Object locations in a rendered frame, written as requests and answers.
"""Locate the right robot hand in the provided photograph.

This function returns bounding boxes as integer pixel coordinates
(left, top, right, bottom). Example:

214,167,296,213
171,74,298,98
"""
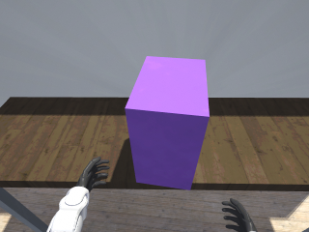
221,198,258,232

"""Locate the table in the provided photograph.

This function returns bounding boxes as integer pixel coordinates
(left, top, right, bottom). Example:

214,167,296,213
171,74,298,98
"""
0,97,309,232

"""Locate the left robot forearm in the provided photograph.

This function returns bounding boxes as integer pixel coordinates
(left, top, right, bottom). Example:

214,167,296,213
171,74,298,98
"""
46,187,90,232

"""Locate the left robot hand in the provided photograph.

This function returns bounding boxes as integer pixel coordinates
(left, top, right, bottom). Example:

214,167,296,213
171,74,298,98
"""
76,157,110,193

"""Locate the carton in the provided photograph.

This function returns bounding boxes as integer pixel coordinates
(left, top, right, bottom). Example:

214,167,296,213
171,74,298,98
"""
125,56,210,190

